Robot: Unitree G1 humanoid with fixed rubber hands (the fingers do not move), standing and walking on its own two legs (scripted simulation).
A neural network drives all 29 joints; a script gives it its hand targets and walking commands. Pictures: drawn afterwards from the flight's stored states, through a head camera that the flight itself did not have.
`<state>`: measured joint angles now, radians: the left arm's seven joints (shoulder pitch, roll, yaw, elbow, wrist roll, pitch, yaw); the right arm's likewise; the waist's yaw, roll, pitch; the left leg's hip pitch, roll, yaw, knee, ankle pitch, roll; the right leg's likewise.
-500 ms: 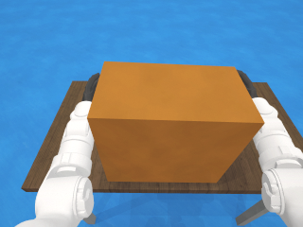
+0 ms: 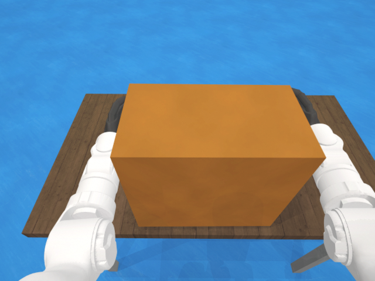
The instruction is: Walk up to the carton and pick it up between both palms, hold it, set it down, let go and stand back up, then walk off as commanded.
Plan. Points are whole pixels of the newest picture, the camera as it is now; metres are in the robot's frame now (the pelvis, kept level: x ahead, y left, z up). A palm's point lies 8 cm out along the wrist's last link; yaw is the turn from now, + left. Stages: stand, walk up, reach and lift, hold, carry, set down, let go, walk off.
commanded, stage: set down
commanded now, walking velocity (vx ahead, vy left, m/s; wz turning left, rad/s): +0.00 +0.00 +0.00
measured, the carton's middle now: (207, 162) +0.38 -0.01 +0.05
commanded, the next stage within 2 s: none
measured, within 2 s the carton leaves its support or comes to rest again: rests again in 0.28 s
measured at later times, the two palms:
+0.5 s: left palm (118, 139) +0.42 +0.19 +0.07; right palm (304, 128) +0.43 -0.22 +0.11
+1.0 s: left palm (118, 141) +0.42 +0.19 +0.07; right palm (304, 130) +0.43 -0.22 +0.11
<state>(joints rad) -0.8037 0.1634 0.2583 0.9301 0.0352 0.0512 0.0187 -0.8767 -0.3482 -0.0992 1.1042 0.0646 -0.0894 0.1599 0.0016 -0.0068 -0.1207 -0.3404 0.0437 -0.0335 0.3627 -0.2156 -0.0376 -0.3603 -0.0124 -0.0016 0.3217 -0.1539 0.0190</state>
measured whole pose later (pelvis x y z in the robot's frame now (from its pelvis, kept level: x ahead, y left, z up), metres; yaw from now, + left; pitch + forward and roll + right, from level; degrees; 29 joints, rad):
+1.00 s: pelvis +0.00 +0.00 +0.00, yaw +0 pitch +13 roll -1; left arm -0.81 0.16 0.27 1.11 0.03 -0.15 0.02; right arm -0.87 -0.34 -0.14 1.19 -0.01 -0.21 0.16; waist 0.00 0.00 -0.15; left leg -0.38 0.04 -0.03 0.36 -0.21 -0.04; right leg -0.40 -0.01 0.00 0.32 -0.15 0.02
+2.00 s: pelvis -0.02 -0.01 -0.01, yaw -1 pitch +24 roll -1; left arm -0.90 0.28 0.00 1.33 -0.32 -0.24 0.06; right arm -0.94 -0.42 0.19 1.31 0.50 -0.22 0.10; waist 0.01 0.00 -0.26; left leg -0.65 0.06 -0.03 0.43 -0.19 -0.06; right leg -0.68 0.01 0.01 0.39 -0.12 0.02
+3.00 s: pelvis -0.04 -0.01 +0.00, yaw -1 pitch +8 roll -1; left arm -0.26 0.28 0.01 0.48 -0.25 0.05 0.07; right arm -0.26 -0.47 0.14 0.66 0.46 -0.13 0.09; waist 0.01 0.00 -0.10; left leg -0.36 0.06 -0.03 0.43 -0.20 -0.06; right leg -0.39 0.01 0.01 0.39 -0.13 0.01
